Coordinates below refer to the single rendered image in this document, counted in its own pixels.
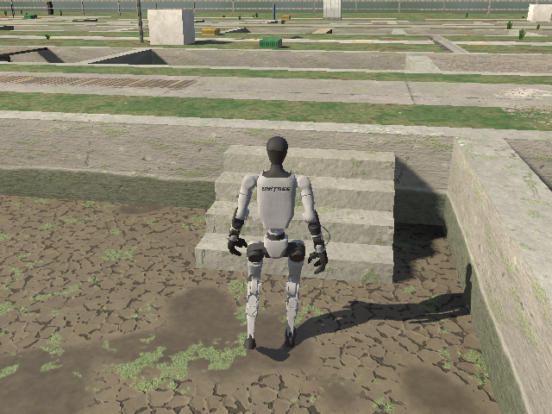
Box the right robot thigh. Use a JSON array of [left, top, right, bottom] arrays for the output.
[[285, 240, 305, 296]]

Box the robot left upper arm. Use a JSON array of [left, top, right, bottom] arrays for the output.
[[235, 173, 259, 220]]

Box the robot right forearm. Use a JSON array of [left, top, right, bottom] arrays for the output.
[[308, 210, 326, 253]]

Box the robot head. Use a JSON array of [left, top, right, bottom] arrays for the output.
[[262, 136, 291, 178]]

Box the robot left forearm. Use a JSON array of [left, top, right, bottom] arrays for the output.
[[229, 207, 244, 242]]

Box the robot right hand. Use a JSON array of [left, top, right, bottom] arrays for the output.
[[308, 250, 328, 274]]

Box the robot right upper arm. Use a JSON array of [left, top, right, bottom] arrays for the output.
[[294, 174, 317, 223]]

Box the robot left hand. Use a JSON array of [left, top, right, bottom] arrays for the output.
[[228, 238, 248, 256]]

